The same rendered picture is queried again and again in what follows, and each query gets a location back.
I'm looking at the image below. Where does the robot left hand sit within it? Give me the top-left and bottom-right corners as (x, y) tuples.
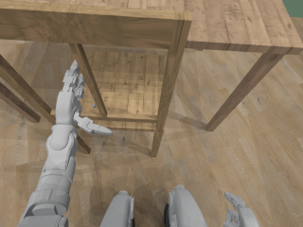
(55, 60), (113, 135)

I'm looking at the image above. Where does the right robot thigh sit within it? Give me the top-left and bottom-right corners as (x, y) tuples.
(169, 189), (208, 227)

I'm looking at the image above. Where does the robot left upper arm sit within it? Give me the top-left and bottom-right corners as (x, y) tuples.
(19, 214), (69, 227)

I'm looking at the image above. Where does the chair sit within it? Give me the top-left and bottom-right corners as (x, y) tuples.
(0, 0), (192, 157)

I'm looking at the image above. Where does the left robot forearm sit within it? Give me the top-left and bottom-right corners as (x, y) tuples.
(16, 123), (79, 227)

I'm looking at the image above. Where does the robot right hand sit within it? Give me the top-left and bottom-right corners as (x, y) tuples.
(223, 192), (260, 227)

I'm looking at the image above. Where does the table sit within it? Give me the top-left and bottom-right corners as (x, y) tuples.
(0, 0), (303, 131)

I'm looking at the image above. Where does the right robot shin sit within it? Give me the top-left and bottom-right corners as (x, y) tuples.
(169, 184), (185, 227)

